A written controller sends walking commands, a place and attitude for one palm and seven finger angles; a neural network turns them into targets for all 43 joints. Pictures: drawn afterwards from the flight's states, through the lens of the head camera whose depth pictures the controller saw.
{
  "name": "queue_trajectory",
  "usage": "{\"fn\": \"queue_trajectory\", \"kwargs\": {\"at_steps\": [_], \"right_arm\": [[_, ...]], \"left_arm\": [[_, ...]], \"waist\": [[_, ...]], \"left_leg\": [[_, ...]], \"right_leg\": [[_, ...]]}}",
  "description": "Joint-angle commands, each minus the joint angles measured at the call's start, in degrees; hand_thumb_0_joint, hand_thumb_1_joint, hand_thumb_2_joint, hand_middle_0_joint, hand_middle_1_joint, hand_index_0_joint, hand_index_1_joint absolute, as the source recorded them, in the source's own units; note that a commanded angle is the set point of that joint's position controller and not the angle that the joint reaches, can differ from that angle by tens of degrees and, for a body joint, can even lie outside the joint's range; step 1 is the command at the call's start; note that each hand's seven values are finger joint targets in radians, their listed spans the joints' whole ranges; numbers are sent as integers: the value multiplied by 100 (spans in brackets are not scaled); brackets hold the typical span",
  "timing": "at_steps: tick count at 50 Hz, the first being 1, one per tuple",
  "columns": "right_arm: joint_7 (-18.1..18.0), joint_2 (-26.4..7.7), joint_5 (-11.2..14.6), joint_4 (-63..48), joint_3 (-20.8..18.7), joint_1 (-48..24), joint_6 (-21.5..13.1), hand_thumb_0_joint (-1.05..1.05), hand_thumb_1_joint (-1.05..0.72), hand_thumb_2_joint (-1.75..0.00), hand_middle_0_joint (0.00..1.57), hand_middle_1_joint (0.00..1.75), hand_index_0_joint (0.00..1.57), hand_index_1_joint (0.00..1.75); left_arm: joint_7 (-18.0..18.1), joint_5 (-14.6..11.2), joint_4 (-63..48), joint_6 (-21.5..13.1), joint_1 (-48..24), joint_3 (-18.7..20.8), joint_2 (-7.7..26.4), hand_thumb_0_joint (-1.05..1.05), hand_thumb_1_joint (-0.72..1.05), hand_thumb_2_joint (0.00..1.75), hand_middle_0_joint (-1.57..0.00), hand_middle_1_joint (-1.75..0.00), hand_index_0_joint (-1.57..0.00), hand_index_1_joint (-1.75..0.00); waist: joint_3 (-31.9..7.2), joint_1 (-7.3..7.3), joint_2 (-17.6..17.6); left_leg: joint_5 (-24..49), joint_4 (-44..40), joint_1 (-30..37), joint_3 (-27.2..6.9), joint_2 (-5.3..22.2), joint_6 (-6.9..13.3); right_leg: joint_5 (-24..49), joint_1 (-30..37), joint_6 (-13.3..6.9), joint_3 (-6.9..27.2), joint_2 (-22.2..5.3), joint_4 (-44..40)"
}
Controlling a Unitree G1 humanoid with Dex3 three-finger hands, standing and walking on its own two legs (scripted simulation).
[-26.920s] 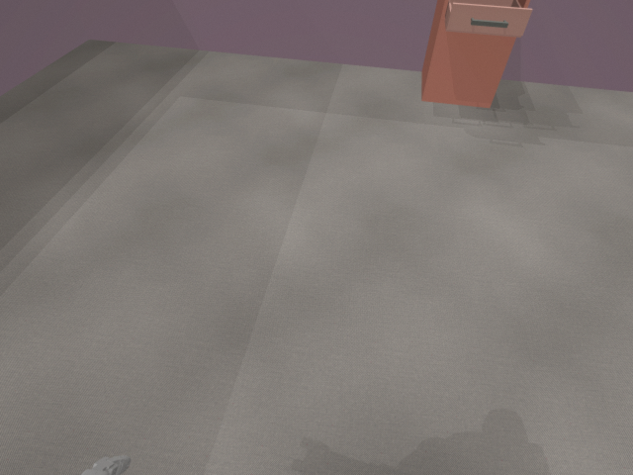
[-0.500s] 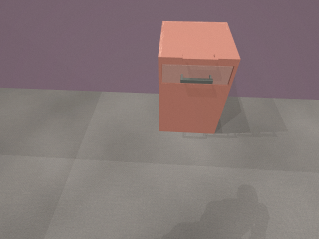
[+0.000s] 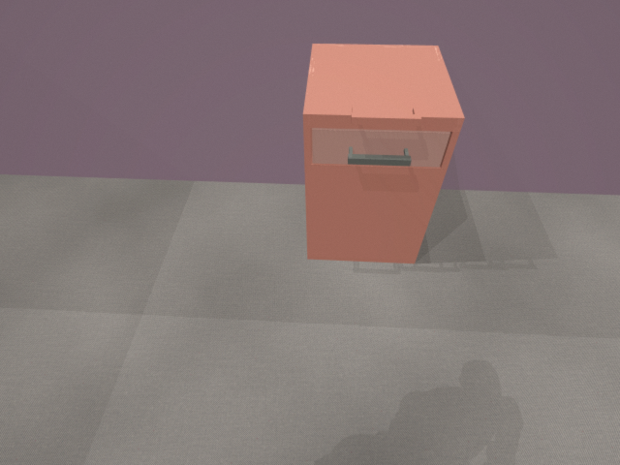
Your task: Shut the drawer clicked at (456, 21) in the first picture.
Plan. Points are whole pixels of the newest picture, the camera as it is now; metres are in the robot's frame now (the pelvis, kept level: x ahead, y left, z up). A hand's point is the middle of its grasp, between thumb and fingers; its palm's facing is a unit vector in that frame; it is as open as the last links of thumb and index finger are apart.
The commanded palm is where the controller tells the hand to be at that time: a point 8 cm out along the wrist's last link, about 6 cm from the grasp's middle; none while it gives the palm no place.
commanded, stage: look to check the result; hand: left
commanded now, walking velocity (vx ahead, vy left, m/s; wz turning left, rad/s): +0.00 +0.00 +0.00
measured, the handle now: (378, 155) +0.94 -0.14 -0.21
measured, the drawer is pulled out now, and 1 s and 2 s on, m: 0.00 0.00 0.00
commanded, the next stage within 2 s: stand and wait in 0.10 s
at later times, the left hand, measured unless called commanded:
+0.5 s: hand out of the picture +0.00 +0.17 -0.17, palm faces +0.03 -0.98 -0.20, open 7.3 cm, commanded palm none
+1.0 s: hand out of the picture +0.01 +0.17 -0.17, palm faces +0.02 -0.98 -0.21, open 7.3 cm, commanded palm none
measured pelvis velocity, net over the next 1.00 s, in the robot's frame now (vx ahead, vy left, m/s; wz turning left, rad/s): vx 0.00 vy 0.00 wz -0.01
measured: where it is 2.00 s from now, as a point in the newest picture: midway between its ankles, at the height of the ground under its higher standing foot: outside the picture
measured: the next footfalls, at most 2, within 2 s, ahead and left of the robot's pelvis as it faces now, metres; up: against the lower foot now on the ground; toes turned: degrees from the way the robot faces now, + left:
none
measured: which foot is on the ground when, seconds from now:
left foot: down 0.00-1.00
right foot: down 0.00-1.00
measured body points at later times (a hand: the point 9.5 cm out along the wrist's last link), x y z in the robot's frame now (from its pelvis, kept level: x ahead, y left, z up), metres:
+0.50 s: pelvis +0.00 +0.00 +0.00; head +0.02 -0.01 +0.45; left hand +0.00 +0.22 -0.16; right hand -0.02 -0.21 -0.17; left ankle -0.03 +0.12 -0.74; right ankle -0.02 -0.12 -0.74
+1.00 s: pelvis +0.00 +0.00 +0.00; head +0.02 -0.01 +0.45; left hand +0.01 +0.22 -0.16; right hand -0.01 -0.22 -0.16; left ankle -0.03 +0.12 -0.74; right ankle -0.02 -0.12 -0.74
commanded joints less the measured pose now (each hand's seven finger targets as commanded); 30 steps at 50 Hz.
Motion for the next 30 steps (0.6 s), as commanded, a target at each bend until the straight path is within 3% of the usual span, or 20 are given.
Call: {"fn": "queue_trajectory", "kwargs": {"at_steps": [1,30], "right_arm": [[-29,-452,0,-70,-66,536,-70,0,-90,-90,20,30,20,30],[-26,-589,1,-103,-105,433,-71,0,-90,-90,20,30,20,30]], "left_arm": [[46,-9,-118,-59,410,118,563,0,90,90,-20,-30,-20,-30],[31,-3,-154,-68,319,139,670,0,90,90,-20,-30,-20,-30]], "waist": [[168,-15,-68],[161,-16,-153]], "left_leg": [[1291,-300,-39,-344,505,152],[1115,-369,4,-353,537,142]], "right_leg": [[1236,-151,-170,337,-468,-368],[1104,-142,-186,376,-469,-461]]}}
